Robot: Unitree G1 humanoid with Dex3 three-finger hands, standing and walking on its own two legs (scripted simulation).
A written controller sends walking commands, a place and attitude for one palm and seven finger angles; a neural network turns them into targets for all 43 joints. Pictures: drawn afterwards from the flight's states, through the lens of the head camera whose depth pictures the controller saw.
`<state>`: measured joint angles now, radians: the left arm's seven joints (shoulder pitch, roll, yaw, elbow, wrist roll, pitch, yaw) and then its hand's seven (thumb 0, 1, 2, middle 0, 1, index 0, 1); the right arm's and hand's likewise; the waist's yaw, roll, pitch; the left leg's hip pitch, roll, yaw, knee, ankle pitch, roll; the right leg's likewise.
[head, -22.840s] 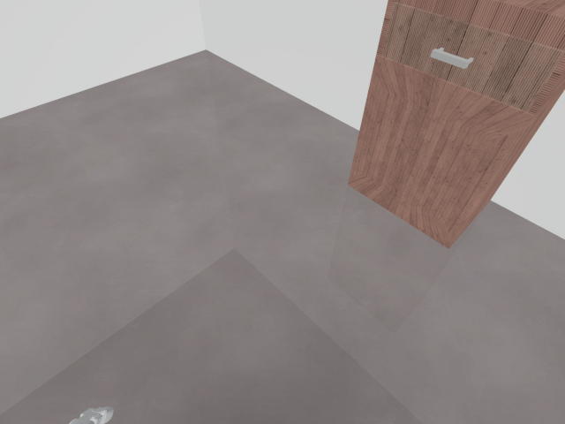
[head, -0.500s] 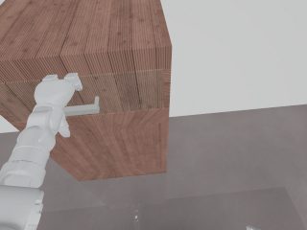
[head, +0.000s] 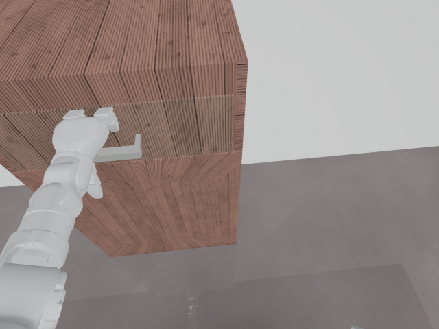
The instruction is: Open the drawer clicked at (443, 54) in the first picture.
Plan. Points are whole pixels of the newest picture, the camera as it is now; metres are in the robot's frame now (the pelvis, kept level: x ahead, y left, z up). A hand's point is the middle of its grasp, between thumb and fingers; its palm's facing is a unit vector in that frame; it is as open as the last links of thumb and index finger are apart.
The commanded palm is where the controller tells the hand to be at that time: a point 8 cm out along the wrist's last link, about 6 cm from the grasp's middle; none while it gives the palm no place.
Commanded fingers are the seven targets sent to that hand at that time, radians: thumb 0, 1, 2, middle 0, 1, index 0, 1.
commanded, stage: lower the fingers behind the handle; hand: left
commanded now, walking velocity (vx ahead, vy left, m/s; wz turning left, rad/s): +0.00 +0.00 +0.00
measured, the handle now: (114, 147) +0.47 +0.25 +0.03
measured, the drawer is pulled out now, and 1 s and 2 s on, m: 0.00 0.00 0.00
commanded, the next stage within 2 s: lift the fingers back up to retry in 1.28 s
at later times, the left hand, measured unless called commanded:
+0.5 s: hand (100, 159) +0.43 +0.26 +0.04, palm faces -0.02 +0.00 -1.00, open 13.6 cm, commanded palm +0.40 +0.27 +0.09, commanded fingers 0.00 -0.50 0.30 -0.30 -1.20 -0.30 -1.20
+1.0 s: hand (100, 162) +0.43 +0.27 +0.04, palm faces -0.01 +0.02 -1.00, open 13.7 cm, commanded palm +0.40 +0.28 +0.06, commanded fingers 0.00 -0.50 0.30 -0.30 -1.20 -0.30 -1.20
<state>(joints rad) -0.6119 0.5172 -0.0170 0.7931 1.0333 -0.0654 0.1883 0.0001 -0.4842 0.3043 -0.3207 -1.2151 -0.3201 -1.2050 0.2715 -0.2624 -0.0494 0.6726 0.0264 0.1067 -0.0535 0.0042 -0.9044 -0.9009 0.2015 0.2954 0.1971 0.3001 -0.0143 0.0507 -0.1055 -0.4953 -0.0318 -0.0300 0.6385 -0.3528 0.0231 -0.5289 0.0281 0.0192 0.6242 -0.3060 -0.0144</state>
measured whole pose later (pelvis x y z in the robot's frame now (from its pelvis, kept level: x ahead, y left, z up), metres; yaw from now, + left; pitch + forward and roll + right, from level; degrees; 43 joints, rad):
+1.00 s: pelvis -0.02 +0.00 -0.02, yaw -1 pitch +16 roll -1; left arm -0.70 0.54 -0.02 0.96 1.06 -0.07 0.31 0.00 -0.48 0.30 -0.28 -1.32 -0.33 -1.23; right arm 0.31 -0.27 -0.04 0.68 0.03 0.10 -0.05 0.00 -0.90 -0.90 0.20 0.30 0.20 0.30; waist -0.04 0.04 -0.14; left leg -0.67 -0.02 -0.02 0.77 -0.38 0.02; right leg -0.70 0.04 0.02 0.74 -0.32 -0.01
